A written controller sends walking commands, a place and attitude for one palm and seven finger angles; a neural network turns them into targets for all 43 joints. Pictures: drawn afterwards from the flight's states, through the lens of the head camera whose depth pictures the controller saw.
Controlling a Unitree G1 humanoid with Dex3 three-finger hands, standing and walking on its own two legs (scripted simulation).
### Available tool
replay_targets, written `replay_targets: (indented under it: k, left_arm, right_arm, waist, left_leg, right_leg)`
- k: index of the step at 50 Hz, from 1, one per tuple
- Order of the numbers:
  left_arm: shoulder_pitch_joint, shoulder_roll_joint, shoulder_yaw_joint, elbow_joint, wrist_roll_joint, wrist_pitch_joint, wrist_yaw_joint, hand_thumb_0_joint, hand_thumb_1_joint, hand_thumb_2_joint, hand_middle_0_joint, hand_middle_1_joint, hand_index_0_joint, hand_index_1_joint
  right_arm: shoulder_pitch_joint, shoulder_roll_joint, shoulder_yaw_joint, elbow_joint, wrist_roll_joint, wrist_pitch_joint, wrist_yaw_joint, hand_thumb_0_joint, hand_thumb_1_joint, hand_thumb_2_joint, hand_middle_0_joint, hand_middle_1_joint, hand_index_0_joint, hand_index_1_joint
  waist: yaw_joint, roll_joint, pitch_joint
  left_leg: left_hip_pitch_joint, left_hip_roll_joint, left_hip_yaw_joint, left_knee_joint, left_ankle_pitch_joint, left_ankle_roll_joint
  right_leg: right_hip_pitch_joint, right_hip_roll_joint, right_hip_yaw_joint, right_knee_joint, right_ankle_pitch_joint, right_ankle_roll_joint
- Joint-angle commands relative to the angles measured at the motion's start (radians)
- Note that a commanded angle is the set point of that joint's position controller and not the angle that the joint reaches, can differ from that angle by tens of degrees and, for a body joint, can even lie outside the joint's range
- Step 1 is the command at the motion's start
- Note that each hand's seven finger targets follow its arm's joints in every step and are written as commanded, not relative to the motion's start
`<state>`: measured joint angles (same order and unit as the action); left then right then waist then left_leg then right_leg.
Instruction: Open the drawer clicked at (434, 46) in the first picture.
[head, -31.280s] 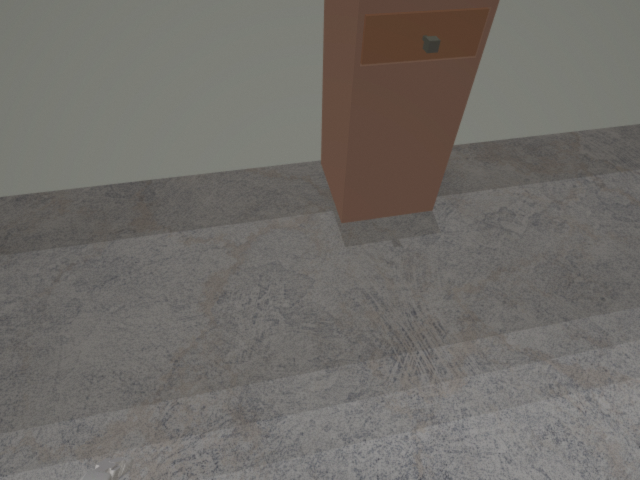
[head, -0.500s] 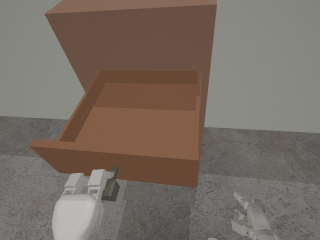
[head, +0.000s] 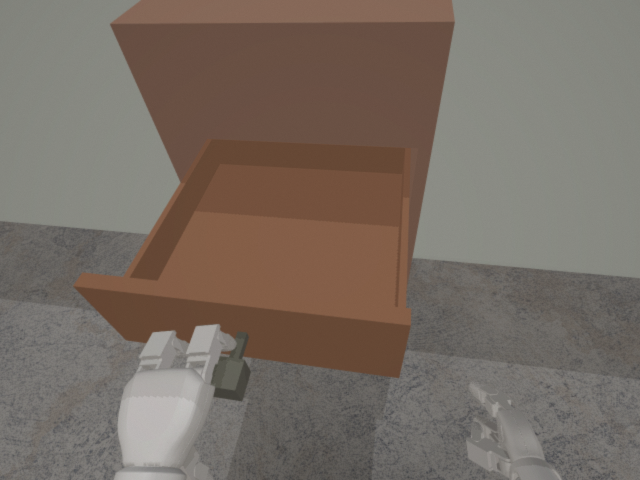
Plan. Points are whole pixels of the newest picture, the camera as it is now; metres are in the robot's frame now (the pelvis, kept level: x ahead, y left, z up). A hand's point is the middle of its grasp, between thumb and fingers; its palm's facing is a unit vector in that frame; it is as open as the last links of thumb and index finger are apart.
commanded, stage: lift the hand off the handle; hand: left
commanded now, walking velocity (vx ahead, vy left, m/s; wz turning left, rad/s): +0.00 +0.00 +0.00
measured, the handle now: (233, 363) +0.23 +0.15 +0.05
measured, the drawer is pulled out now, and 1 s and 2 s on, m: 0.29 0.29 0.29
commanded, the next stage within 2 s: draw the hand back to the body in 1.42 s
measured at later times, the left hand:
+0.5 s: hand (205, 384) +0.19 +0.16 +0.07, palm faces +0.13 -0.19 -0.97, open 13.7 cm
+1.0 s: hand (184, 340) +0.21 +0.16 +0.15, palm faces +0.22 -0.19 -0.96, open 13.8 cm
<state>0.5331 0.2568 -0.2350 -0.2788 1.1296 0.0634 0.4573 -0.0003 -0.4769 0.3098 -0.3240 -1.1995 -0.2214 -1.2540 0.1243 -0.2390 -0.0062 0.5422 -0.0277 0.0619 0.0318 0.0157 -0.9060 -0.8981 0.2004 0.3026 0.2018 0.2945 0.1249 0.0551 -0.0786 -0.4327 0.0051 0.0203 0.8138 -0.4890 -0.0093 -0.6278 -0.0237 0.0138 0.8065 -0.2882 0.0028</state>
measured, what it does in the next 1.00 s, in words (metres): stands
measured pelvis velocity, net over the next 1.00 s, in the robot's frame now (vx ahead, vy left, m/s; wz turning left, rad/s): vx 0.02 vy -0.01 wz -0.01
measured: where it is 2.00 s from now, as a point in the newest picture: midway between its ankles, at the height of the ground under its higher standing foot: outside the picture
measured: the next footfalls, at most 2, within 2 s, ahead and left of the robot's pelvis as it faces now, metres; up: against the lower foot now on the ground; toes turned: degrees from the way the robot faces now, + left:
none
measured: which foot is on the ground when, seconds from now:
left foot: down 0.00-1.00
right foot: down 0.00-1.00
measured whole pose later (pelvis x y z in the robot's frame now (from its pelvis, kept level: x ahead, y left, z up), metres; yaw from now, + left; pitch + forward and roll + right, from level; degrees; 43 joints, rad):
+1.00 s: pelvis +0.02 -0.01 +0.02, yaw -1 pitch +0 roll +0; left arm 0.50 0.38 -0.20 -0.61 0.96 0.21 0.20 0.00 -0.49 0.30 -0.32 -1.20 -0.32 -1.21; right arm 0.08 -0.26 0.04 0.52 0.02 0.15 0.06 0.02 -0.91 -0.90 0.20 0.30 0.20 0.29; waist 0.11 0.13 -0.05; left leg -0.17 0.03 0.02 0.59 -0.42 -0.02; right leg -0.38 0.00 0.00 0.61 -0.24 0.00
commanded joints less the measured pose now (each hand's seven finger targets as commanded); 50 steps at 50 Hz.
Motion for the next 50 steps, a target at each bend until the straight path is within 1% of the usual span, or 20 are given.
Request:
replay_targets:
  k: [1,6,9,11,15,16,17,21,24,27,31,33,36,37,38,40,41,47,48,50]
  left_arm:
    - [-0.089,0.063,-0.018,-0.114,0.022,0.000,0.005,0.000,-0.500,0.300,-0.300,-1.200,-0.300,-1.200]
    - [-0.133,0.065,-0.022,-0.098,0.017,0.034,-0.001,0.000,-0.500,0.300,-0.300,-1.200,-0.300,-1.200]
    - [-0.128,0.045,-0.057,-0.188,-0.003,0.050,-0.024,0.000,-0.500,0.300,-0.300,-1.200,-0.300,-1.200]
    - [-0.110,0.099,-0.015,-0.254,-0.014,0.055,-0.035,0.000,-0.500,0.300,-0.300,-1.200,-0.300,-1.200]
    - [-0.114,0.089,-0.035,-0.316,-0.028,0.047,-0.065,0.000,-0.500,0.300,-0.300,-1.200,-0.300,-1.200]
    - [-0.105,0.134,0.008,-0.345,-0.030,0.042,-0.061,0.000,-0.500,0.300,-0.300,-1.200,-0.300,-1.200]
    - [-0.073,0.103,-0.021,-0.357,-0.028,0.040,-0.064,0.000,-0.500,0.300,-0.300,-1.200,-0.300,-1.200]
    - [-0.030,0.161,0.051,-0.371,-0.031,0.032,-0.055,0.000,-0.500,0.300,-0.300,-1.200,-0.300,-1.200]
    - [-0.033,0.135,0.044,-0.384,-0.035,0.046,-0.061,0.000,-0.500,0.300,-0.300,-1.200,-0.300,-1.200]
    - [0.005,0.152,0.061,-0.448,-0.059,0.065,-0.067,0.000,-0.500,0.300,-0.300,-1.200,-0.300,-1.200]
    - [-0.031,0.194,0.093,-0.479,-0.077,0.085,-0.087,0.000,-0.500,0.300,-0.300,-1.200,-0.300,-1.200]
    - [-0.067,0.167,0.058,-0.478,-0.084,0.092,-0.112,0.000,-0.500,0.300,-0.300,-1.200,-0.300,-1.200]
    - [-0.079,0.215,0.105,-0.484,-0.105,0.104,-0.138,0.000,-0.500,0.300,-0.300,-1.200,-0.300,-1.200]
    - [-0.079,0.183,0.075,-0.487,-0.101,0.107,-0.149,0.000,-0.500,0.300,-0.300,-1.200,-0.300,-1.200]
    - [-0.108,0.196,0.081,-0.482,-0.113,0.109,-0.160,0.000,-0.500,0.300,-0.300,-1.200,-0.300,-1.200]
    - [-0.094,0.198,0.089,-0.482,-0.117,0.110,-0.176,0.000,-0.500,0.300,-0.300,-1.200,-0.300,-1.200]
    - [-0.100,0.229,0.122,-0.489,-0.124,0.119,-0.180,0.000,-0.500,0.300,-0.300,-1.200,-0.300,-1.200]
    - [-0.075,0.236,0.134,-0.560,-0.144,0.135,-0.212,0.000,-0.500,0.300,-0.300,-1.200,-0.300,-1.200]
    - [-0.112,0.248,0.137,-0.569,-0.157,0.138,-0.219,0.000,-0.500,0.300,-0.300,-1.200,-0.300,-1.200]
    - [-0.101,0.249,0.138,-0.595,-0.159,0.138,-0.229,0.000,-0.500,0.300,-0.300,-1.200,-0.300,-1.200]
  right_arm:
    - [-0.151,-0.072,-0.029,-0.164,0.005,-0.055,0.001,0.000,-0.900,-0.900,0.200,0.300,0.200,0.300]
    - [-0.161,-0.068,-0.023,-0.156,0.011,-0.049,-0.005,0.000,-0.900,-0.900,0.200,0.300,0.200,0.300]
    - [-0.167,-0.062,-0.024,-0.162,0.013,-0.044,0.005,0.000,-0.900,-0.900,0.200,0.300,0.200,0.300]
    - [-0.178,-0.065,-0.020,-0.172,0.014,-0.041,0.004,0.000,-0.900,-0.900,0.200,0.300,0.200,0.300]
    - [-0.177,-0.058,-0.011,-0.179,0.009,-0.035,0.014,0.000,-0.900,-0.900,0.200,0.300,0.200,0.300]
    - [-0.180,-0.067,-0.013,-0.185,0.012,-0.035,0.010,0.000,-0.900,-0.900,0.200,0.300,0.200,0.300]
    - [-0.179,-0.057,-0.004,-0.195,0.007,-0.038,0.017,0.000,-0.900,-0.900,0.200,0.300,0.200,0.300]
    - [-0.181,-0.064,-0.005,-0.193,0.016,-0.033,0.025,0.000,-0.900,-0.900,0.200,0.300,0.200,0.300]
    - [-0.184,-0.058,-0.006,-0.185,0.018,-0.025,0.038,0.000,-0.900,-0.900,0.200,0.300,0.200,0.300]
    - [-0.191,-0.060,-0.003,-0.200,0.024,-0.024,0.040,0.000,-0.900,-0.900,0.200,0.300,0.200,0.300]
    - [-0.213,-0.073,-0.005,-0.197,0.031,-0.011,0.031,0.000,-0.900,-0.900,0.200,0.300,0.200,0.300]
    - [-0.211,-0.070,-0.005,-0.187,0.031,-0.002,0.036,0.000,-0.900,-0.900,0.200,0.300,0.200,0.300]
    - [-0.230,-0.080,-0.004,-0.194,0.039,0.004,0.021,0.000,-0.900,-0.900,0.200,0.300,0.200,0.300]
    - [-0.221,-0.071,0.006,-0.200,0.033,0.003,0.023,0.000,-0.900,-0.900,0.200,0.300,0.200,0.300]
    - [-0.223,-0.072,-0.001,-0.188,0.038,0.012,0.025,0.000,-0.900,-0.900,0.200,0.300,0.200,0.300]
    - [-0.223,-0.076,0.003,-0.195,0.039,0.014,0.022,0.000,-0.900,-0.900,0.200,0.300,0.200,0.300]
    - [-0.240,-0.082,0.004,-0.198,0.046,0.015,0.018,0.000,-0.900,-0.900,0.200,0.300,0.200,0.300]
    - [-0.240,-0.082,0.018,-0.215,0.052,0.026,0.027,0.000,-0.900,-0.900,0.200,0.300,0.200,0.300]
    - [-0.249,-0.090,0.009,-0.202,0.056,0.037,0.029,0.000,-0.900,-0.900,0.200,0.300,0.200,0.300]
    - [-0.247,-0.094,0.008,-0.210,0.055,0.038,0.030,0.000,-0.900,-0.900,0.200,0.300,0.200,0.300]
  waist:
    - [-0.040,-0.109,-0.114]
    - [-0.039,-0.133,-0.115]
    - [-0.031,-0.092,-0.147]
    - [-0.022,-0.075,-0.157]
    - [-0.024,-0.062,-0.108]
    - [-0.020,-0.051,-0.120]
    - [-0.009,-0.031,-0.129]
    - [-0.003,-0.048,-0.108]
    - [-0.003,-0.038,-0.095]
    - [0.001,-0.045,-0.153]
    - [-0.009,-0.059,-0.123]
    - [-0.022,-0.080,-0.088]
    - [-0.016,-0.092,-0.082]
    - [-0.005,-0.084,-0.101]
    - [-0.018,-0.097,-0.078]
    - [-0.005,-0.103,-0.077]
    - [-0.005,-0.084,-0.084]
    - [0.011,-0.064,-0.112]
    - [-0.007,-0.046,-0.085]
    - [0.000,-0.061,-0.083]
  left_leg:
    - [-0.092,-0.025,-0.024,-0.139,0.175,0.019]
    - [-0.090,-0.021,-0.030,-0.148,0.188,0.019]
    - [-0.058,-0.021,-0.029,-0.158,0.233,0.024]
    - [-0.051,-0.015,-0.033,-0.166,0.254,0.024]
    - [-0.042,-0.010,-0.033,-0.185,0.260,0.030]
    - [-0.038,-0.003,-0.032,-0.184,0.274,0.028]
    - [-0.031,-0.006,-0.030,-0.185,0.285,0.028]
    - [-0.031,0.008,-0.026,-0.195,0.317,0.018]
    - [-0.021,0.008,-0.023,-0.214,0.334,0.017]
    - [0.006,0.006,-0.017,-0.213,0.360,0.023]
    - [0.024,0.006,-0.009,-0.225,0.337,0.026]
    - [0.039,0.004,-0.003,-0.239,0.319,0.033]
    - [0.053,0.008,0.003,-0.250,0.295,0.035]
    - [0.058,0.001,0.007,-0.258,0.299,0.040]
    - [0.063,0.004,0.009,-0.270,0.290,0.041]
    - [0.071,0.004,0.014,-0.282,0.298,0.040]
    - [0.078,0.011,0.013,-0.285,0.298,0.037]
    - [0.097,0.013,0.023,-0.313,0.348,0.036]
    - [0.100,0.017,0.023,-0.327,0.346,0.035]
    - [0.115,0.016,0.026,-0.329,0.360,0.036]
  right_leg:
    - [0.191,0.054,0.006,-0.105,0.011,-0.048]
    - [0.207,0.056,-0.003,-0.099,0.029,-0.046]
    - [0.246,0.050,-0.008,-0.097,0.058,-0.047]
    - [0.276,0.053,-0.006,-0.095,0.075,-0.049]
    - [0.277,0.051,-0.004,-0.113,0.060,-0.049]
    - [0.294,0.054,0.009,-0.114,0.080,-0.050]
    - [0.297,0.049,0.006,-0.114,0.070,-0.050]
    - [0.325,0.057,0.021,-0.119,0.123,-0.049]
    - [0.339,0.056,0.023,-0.128,0.142,-0.048]
    - [0.397,0.043,0.038,-0.145,0.193,-0.042]
    - [0.402,0.041,0.055,-0.188,0.178,-0.038]
    - [0.384,0.034,0.047,-0.215,0.135,-0.033]
    - [0.408,0.029,0.050,-0.241,0.114,-0.026]
    - [0.427,0.020,0.042,-0.246,0.101,-0.023]
    - [0.424,0.021,0.042,-0.262,0.088,-0.021]
    - [0.440,0.021,0.034,-0.267,0.095,-0.017]
    - [0.457,0.023,0.043,-0.270,0.106,-0.019]
    - [0.530,0.012,0.033,-0.281,0.153,-0.012]
    - [0.523,0.015,0.036,-0.293,0.160,-0.013]
    - [0.525,0.015,0.034,-0.301,0.174,-0.009]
